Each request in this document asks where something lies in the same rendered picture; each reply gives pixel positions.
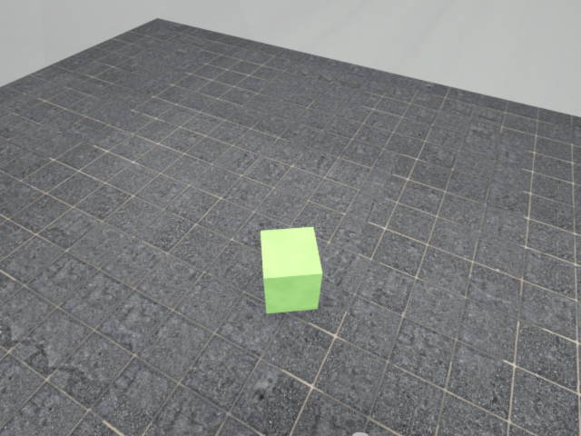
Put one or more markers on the carton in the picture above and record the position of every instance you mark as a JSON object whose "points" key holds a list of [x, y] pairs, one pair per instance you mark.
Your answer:
{"points": [[291, 269]]}

